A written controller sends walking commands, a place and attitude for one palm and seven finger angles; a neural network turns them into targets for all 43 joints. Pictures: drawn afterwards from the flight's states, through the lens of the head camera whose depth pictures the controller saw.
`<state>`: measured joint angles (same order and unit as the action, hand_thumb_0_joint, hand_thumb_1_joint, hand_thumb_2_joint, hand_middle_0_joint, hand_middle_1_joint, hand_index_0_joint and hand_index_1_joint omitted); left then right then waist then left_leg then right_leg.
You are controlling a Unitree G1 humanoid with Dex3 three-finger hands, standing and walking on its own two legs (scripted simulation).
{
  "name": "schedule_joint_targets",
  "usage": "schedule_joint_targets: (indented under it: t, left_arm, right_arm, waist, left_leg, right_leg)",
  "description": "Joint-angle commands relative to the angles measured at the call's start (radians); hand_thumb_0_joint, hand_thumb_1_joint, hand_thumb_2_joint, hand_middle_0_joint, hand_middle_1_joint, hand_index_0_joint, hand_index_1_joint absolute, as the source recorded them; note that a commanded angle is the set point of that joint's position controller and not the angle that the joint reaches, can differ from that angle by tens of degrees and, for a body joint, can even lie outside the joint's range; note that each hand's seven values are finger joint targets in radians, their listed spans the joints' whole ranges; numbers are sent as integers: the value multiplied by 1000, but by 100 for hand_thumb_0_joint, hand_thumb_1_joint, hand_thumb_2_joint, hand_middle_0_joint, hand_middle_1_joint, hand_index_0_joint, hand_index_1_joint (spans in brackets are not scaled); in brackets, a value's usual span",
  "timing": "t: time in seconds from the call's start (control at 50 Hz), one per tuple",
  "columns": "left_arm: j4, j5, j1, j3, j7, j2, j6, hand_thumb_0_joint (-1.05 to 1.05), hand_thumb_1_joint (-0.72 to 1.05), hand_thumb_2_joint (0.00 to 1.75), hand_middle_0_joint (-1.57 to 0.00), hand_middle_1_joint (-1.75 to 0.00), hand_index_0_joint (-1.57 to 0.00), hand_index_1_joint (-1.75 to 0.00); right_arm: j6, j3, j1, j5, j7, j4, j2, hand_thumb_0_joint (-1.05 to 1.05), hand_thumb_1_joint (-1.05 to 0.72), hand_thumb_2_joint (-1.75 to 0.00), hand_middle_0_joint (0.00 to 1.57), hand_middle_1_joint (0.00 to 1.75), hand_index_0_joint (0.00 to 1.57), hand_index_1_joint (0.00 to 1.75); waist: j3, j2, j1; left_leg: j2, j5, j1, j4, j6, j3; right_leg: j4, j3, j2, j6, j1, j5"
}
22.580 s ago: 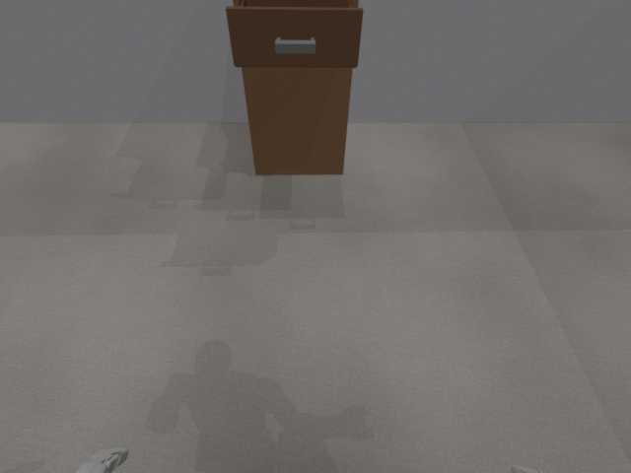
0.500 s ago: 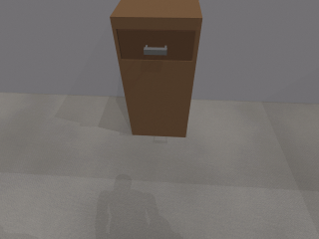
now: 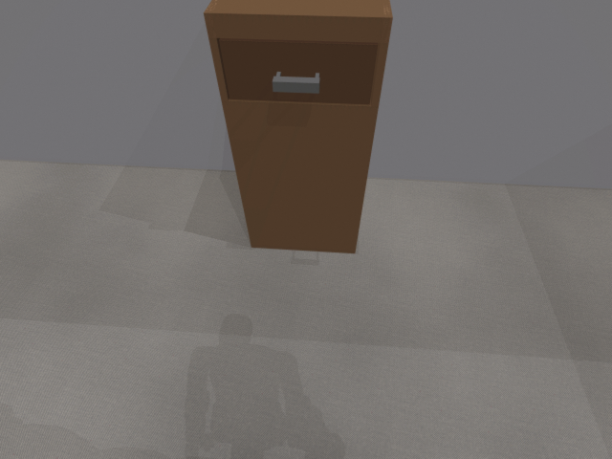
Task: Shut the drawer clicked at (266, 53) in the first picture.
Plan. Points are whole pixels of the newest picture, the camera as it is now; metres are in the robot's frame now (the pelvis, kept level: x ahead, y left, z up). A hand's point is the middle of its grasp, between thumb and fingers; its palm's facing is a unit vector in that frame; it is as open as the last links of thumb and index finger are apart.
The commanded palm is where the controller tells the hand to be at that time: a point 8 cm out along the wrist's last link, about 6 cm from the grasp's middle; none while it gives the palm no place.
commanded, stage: look to check the result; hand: left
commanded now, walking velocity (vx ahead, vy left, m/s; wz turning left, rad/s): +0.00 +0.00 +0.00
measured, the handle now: (297, 80) +0.96 +0.07 +0.00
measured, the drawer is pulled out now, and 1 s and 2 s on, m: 0.00 0.00 0.00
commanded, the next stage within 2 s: stand and wait in 0.14 s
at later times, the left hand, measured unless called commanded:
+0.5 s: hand out of the picture +0.02 +0.17 -0.17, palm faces +0.04 -0.98 -0.20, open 7.4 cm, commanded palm none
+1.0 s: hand out of the picture +0.04 +0.18 -0.17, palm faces +0.03 -0.97 -0.22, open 7.4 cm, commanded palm none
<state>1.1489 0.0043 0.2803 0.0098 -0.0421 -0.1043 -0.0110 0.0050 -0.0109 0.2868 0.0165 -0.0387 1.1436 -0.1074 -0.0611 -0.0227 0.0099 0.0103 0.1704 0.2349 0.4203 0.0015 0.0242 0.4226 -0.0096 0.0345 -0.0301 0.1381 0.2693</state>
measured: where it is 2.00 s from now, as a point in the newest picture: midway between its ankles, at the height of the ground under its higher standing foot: outside the picture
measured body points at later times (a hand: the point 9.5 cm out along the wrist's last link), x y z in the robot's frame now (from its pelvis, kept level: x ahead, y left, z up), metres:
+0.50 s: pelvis +0.02 +0.00 +0.00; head +0.04 -0.01 +0.45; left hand +0.02 +0.22 -0.16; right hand +0.02 -0.22 -0.16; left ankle +0.03 +0.12 -0.74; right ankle -0.03 -0.10 -0.74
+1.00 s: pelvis +0.03 -0.01 +0.00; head +0.04 -0.01 +0.45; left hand +0.03 +0.23 -0.15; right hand +0.04 -0.24 -0.16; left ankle +0.03 +0.12 -0.74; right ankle -0.03 -0.10 -0.74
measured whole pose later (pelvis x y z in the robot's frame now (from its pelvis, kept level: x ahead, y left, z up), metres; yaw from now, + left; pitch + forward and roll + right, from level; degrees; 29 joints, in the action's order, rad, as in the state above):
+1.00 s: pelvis +0.03 -0.01 +0.00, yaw +0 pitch -1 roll +0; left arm 1.14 0.01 0.25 0.02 -0.04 -0.17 -0.02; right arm 0.00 -0.01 0.22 0.02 -0.04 1.14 -0.18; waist -0.06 -0.01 0.00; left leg 0.02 0.20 0.17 0.39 -0.01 0.03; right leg 0.36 -0.02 0.04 -0.04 0.07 0.28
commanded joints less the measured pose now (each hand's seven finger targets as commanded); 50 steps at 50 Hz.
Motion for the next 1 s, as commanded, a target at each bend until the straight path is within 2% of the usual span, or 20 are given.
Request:
schedule_joint_targets:
  t: [0.0,0.32,0.38,0.4,0.56,0.6,0.64,0.8,0.9,0.98]
  left_arm:
    - [-12,2,84,15,-6,-104,-8,0,90,90,-20,-30,-20,-30]
    - [-17,2,61,20,-3,-133,-12,0,90,90,-20,-30,-20,-30]
    - [-18,1,58,20,-2,-138,-12,0,90,90,-20,-30,-20,-30]
    - [-20,2,59,22,-3,-144,-13,0,90,90,-20,-30,-20,-30]
    - [-22,1,44,22,0,-154,-13,0,90,90,-20,-30,-20,-30]
    - [-26,2,49,24,0,-163,-16,0,90,90,-20,-30,-20,-30]
    - [-25,1,38,23,0,-164,-14,0,90,90,-20,-30,-20,-30]
    - [-32,1,37,26,-1,-184,-18,0,90,90,-20,-30,-20,-30]
    - [-35,2,28,29,-1,-195,-19,0,90,90,-20,-30,-20,-30]
    - [-34,1,13,27,2,-197,-17,0,90,90,-20,-30,-20,-30]
  right_arm:
    - [-6,-18,80,-2,-4,-14,-87,0,-90,-90,20,30,20,30]
    - [-13,-16,46,-2,-7,-16,-116,0,-90,-90,20,30,20,30]
    - [-13,-15,39,-1,-7,-15,-124,0,-90,-90,20,30,20,30]
    - [-12,-17,37,-3,-6,-19,-128,0,-90,-90,20,30,20,30]
    - [-13,-17,23,-2,-6,-18,-140,0,-90,-90,20,30,20,30]
    - [-14,-20,20,-3,-6,-23,-151,0,-90,-90,20,30,20,30]
    - [-13,-19,15,-2,-6,-20,-149,0,-90,-90,20,30,20,30]
    - [-13,-24,-2,-4,-6,-26,-167,0,-90,-90,20,30,20,30]
    - [-14,-26,-8,-4,-6,-29,-177,0,-90,-90,20,30,20,30]
    - [-13,-24,-16,-2,-6,-28,-184,0,-90,-90,20,30,20,30]
  waist:
    - [-14,19,1]
    - [9,27,-1]
    - [4,18,-1]
    - [6,37,-2]
    - [5,15,-1]
    - [25,32,-2]
    - [6,29,-1]
    - [20,46,-2]
    - [33,27,-2]
    - [13,18,1]
  left_leg:
    - [83,-86,-82,-45,25,-70]
    - [89,-159,-109,-49,27,-69]
    - [88,-157,-112,-51,26,-67]
    - [88,-156,-113,-48,26,-67]
    - [90,-150,-119,-59,25,-67]
    - [90,-166,-131,-49,25,-66]
    - [90,-156,-124,-56,24,-64]
    - [89,-167,-133,-47,23,-59]
    - [91,-180,-141,-47,22,-62]
    - [94,-155,-135,-62,21,-66]
  right_leg:
    - [-106,-86,-111,-18,104,-106]
    - [-101,-77,-120,-13,50,-215]
    - [-106,-81,-121,-13,48,-218]
    - [-106,-80,-119,-12,47,-226]
    - [-115,-84,-122,-13,42,-218]
    - [-113,-83,-124,-12,32,-250]
    - [-115,-82,-124,-11,38,-242]
    - [-118,-84,-129,-5,22,-303]
    - [-120,-89,-128,-7,10,-314]
    - [-129,-89,-126,-10,22,-263]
